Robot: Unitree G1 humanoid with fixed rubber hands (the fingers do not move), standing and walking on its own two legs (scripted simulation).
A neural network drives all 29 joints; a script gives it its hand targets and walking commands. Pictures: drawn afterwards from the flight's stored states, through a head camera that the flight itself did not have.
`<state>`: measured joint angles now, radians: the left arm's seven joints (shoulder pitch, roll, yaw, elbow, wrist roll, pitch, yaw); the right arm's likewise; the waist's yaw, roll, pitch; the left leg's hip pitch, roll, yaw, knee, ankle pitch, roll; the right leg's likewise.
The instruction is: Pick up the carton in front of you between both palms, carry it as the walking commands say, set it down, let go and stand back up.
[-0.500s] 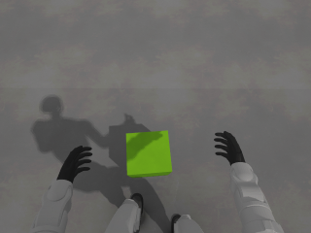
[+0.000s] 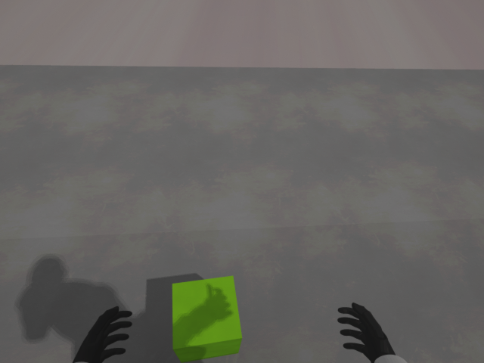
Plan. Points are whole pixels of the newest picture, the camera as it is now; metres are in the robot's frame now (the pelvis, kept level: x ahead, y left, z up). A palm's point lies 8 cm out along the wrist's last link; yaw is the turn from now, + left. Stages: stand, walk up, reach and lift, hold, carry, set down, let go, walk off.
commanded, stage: let go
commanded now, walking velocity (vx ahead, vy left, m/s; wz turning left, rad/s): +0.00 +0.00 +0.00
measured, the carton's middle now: (206, 320) +0.37 +0.08 -0.65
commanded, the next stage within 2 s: stand in 0.32 s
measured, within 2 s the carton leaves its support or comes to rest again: neither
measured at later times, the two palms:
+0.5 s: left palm out of the picture +0.14 +0.29 -0.09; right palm out of the picture +0.14 -0.26 -0.08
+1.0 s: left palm out of the picture +0.12 +0.32 -0.11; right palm out of the picture +0.12 -0.27 -0.09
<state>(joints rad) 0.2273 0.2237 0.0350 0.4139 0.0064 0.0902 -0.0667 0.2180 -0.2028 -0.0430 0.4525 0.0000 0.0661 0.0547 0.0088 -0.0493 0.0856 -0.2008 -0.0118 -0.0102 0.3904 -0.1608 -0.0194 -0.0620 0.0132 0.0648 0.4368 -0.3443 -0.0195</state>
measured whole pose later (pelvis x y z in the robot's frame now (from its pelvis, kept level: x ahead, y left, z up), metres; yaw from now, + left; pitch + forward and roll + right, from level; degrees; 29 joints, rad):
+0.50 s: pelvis +0.01 +0.02 -0.01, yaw +0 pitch +0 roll +0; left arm 0.24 0.32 0.05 0.58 0.04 0.06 0.01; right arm 0.19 -0.29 -0.05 0.68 -0.05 0.02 -0.01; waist 0.00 -0.05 0.01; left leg -0.29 -0.01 0.00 0.55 -0.25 0.00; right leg -0.11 0.02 0.07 0.51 -0.39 0.00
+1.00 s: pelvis +0.01 +0.03 +0.00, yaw -2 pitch -1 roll +0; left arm 0.21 0.37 0.02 0.82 0.03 0.01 0.03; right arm 0.13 -0.33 -0.02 0.90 -0.03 0.00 -0.02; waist -0.01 -0.05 0.02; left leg -0.23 -0.01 0.02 0.48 -0.23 0.02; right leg -0.05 0.00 0.10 0.42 -0.35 0.02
